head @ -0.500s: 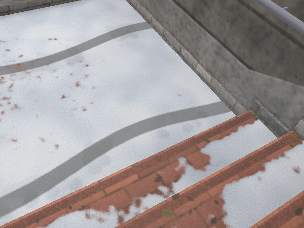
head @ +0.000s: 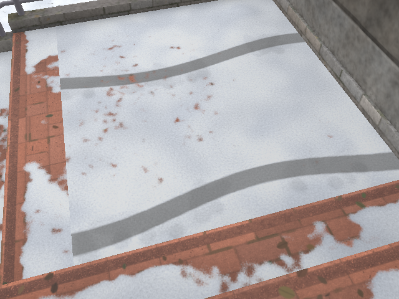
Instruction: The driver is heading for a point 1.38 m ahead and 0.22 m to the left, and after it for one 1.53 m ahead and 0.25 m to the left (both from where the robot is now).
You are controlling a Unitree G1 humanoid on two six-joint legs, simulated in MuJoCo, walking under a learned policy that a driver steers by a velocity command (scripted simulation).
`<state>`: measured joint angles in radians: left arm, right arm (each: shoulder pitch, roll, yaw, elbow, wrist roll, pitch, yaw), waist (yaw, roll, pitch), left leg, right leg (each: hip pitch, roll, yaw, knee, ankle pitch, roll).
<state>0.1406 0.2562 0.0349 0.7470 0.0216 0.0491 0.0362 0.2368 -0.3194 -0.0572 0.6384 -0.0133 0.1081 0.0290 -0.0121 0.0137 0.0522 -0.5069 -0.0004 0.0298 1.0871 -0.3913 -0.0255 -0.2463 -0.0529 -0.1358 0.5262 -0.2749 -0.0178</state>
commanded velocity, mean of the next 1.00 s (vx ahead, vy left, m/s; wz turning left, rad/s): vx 0.44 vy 0.00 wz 0.40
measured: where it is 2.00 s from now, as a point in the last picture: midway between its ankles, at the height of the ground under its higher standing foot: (182, 180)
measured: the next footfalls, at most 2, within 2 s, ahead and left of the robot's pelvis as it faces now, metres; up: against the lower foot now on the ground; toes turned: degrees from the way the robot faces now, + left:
left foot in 0.14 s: +0.01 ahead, +0.11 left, +0.00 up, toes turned +11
right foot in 0.98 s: +0.41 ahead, +0.06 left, -0.15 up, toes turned +20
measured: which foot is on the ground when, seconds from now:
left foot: up 0.00-0.12, down 0.14-0.98, up 1.00-1.00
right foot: down 0.00-0.14, up 0.16-0.96, down 0.98-1.00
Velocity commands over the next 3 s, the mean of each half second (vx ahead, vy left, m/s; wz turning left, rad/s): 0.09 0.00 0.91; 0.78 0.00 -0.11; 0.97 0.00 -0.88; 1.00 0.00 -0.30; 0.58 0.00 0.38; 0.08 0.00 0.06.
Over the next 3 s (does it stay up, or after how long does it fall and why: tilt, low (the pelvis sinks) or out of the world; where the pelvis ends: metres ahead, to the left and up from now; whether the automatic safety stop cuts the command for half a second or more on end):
stays up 1.76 0.06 -0.45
